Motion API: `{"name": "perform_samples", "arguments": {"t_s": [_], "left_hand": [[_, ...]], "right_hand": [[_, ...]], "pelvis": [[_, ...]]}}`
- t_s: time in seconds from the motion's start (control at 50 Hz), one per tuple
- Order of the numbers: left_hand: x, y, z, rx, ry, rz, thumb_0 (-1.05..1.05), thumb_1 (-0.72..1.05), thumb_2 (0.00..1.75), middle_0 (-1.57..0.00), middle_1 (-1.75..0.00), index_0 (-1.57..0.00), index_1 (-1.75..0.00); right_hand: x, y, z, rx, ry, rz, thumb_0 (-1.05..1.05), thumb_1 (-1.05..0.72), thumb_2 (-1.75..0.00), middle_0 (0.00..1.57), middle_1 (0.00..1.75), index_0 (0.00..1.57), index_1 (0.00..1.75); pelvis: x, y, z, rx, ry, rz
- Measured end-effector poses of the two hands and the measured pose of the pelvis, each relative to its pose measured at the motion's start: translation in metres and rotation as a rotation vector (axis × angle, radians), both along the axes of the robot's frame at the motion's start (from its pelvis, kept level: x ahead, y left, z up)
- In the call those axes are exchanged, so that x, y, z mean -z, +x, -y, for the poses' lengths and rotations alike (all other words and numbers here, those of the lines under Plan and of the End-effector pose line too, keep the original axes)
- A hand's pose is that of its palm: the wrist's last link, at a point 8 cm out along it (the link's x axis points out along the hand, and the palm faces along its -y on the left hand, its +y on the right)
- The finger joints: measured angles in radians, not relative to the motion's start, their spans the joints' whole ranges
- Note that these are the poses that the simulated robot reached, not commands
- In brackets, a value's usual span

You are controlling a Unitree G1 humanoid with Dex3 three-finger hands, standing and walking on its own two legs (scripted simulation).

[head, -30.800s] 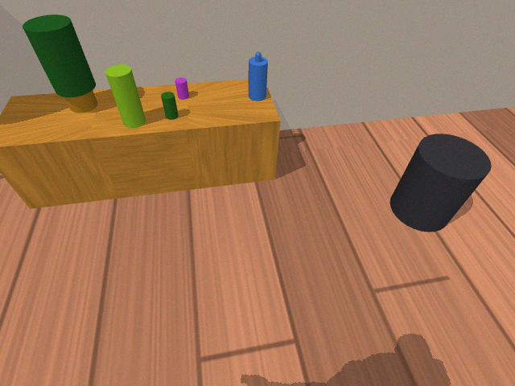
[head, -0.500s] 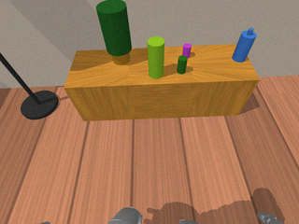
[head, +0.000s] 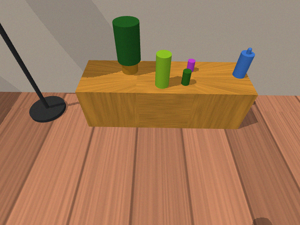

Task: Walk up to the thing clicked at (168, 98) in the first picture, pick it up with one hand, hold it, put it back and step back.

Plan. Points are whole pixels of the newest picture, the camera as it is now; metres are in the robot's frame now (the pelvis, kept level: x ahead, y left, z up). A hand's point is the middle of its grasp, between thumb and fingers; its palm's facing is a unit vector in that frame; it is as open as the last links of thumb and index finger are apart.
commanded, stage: step back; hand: right
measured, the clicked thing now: (186, 77) +1.09 -0.23 -0.32
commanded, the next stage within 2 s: stand in 0.56 s
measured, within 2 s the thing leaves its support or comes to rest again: neither
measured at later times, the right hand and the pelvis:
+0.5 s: hand out of the picture +0.14 -0.24 -0.14, palm faces +0.02 +0.94 -0.35, open 7.4 cm; pelvis +0.04 +0.01 +0.01, yaw -1 degrees
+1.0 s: hand out of the picture +0.11 -0.25 -0.13, palm faces +0.02 +0.94 -0.33, open 7.4 cm; pelvis +0.02 +0.01 +0.02, yaw -1 degrees
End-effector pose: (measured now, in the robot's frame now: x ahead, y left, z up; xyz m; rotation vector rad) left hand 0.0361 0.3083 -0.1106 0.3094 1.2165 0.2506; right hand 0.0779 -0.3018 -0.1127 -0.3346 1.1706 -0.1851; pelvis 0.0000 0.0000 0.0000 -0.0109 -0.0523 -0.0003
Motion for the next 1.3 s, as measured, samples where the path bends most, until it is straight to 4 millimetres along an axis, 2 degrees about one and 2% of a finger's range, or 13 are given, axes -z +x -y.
{"name": "perform_samples", "arguments": {"t_s": [0.08,0.2,0.44,0.6,0.82,1.18,1.3], "left_hand": [[0.002,0.009,-0.003,-0.004,-0.014,0.022,0.01,0.90,0.90,-0.21,-0.30,-0.20,-0.30],[0.004,0.036,-0.005,0.016,-0.033,0.029,0.01,0.90,0.90,-0.21,-0.30,-0.20,-0.30],[-0.007,0.093,-0.006,0.060,-0.006,0.079,0.01,0.90,0.90,-0.20,-0.30,-0.20,-0.30],[-0.010,0.111,-0.004,0.073,-0.009,0.088,0.01,0.90,0.90,-0.20,-0.30,-0.20,-0.30],[-0.011,0.100,0.010,0.076,-0.041,0.046,0.01,0.90,0.90,-0.20,-0.30,-0.20,-0.30],[-0.013,0.046,0.011,0.050,-0.028,-0.014,0.01,0.90,0.90,-0.20,-0.30,-0.20,-0.30],[-0.011,0.035,0.010,0.041,-0.029,-0.037,0.01,0.90,0.90,-0.20,-0.30,-0.20,-0.30]], "right_hand": [[-0.001,0.005,-0.003,-0.015,-0.014,-0.001,0.01,-0.91,-0.89,0.21,0.30,0.20,0.30],[-0.007,0.010,-0.012,0.003,-0.009,-0.007,0.01,-0.91,-0.89,0.21,0.30,0.20,0.30],[-0.008,0.045,-0.016,0.030,0.006,0.030,0.01,-0.91,-0.89,0.21,0.30,0.20,0.30],[-0.010,0.053,-0.017,0.045,0.009,0.030,0.01,-0.91,-0.89,0.21,0.30,0.20,0.30],[-0.015,0.040,-0.016,0.054,0.016,0.005,0.01,-0.91,-0.89,0.21,0.30,0.20,0.30],[-0.013,-0.003,-0.006,0.059,0.026,-0.043,0.01,-0.91,-0.89,0.21,0.30,0.20,0.30],[-0.011,-0.018,-0.004,0.061,0.024,-0.076,0.01,-0.91,-0.89,0.21,0.30,0.20,0.30]], "pelvis": [[0.001,0.003,-0.007,-0.018,0.008,-0.003],[-0.003,0.016,-0.011,0.004,0.011,-0.008],[-0.007,0.034,-0.010,0.014,0.007,-0.019],[-0.009,0.038,-0.012,0.021,0.011,-0.017],[-0.018,0.032,-0.010,0.020,0.014,-0.003],[-0.021,0.010,-0.001,0.017,0.012,0.005],[-0.021,0.007,0.000,0.015,0.011,-0.002]]}}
